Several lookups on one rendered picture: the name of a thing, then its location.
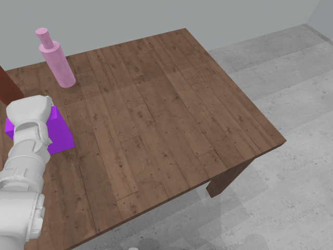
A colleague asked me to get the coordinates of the robot left forearm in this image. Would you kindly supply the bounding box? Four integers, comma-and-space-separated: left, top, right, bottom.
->
0, 119, 50, 194

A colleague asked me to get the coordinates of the table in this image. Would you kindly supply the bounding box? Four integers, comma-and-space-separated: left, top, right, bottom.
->
0, 28, 287, 250

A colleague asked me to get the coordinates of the sponge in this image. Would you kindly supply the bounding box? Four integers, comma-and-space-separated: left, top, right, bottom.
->
5, 106, 74, 155

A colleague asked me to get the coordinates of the robot left upper arm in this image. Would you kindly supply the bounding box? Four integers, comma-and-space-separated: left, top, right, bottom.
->
0, 191, 45, 250

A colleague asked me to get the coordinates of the left robot hand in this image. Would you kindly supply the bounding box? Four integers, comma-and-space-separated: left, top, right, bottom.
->
6, 95, 54, 145

